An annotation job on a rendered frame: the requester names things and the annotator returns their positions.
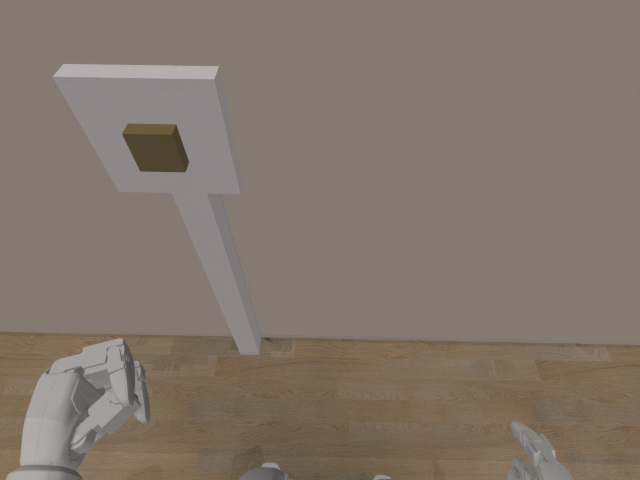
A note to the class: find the robot left shin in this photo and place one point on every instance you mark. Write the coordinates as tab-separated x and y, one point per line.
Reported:
270	464

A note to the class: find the button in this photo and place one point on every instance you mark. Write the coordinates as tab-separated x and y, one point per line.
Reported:
156	147

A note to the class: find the robot left hand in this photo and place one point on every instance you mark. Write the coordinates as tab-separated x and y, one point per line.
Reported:
54	432

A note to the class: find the panel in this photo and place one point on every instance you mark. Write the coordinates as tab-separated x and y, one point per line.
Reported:
105	98

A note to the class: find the robot right hand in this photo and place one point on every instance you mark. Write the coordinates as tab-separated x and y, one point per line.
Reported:
541	454

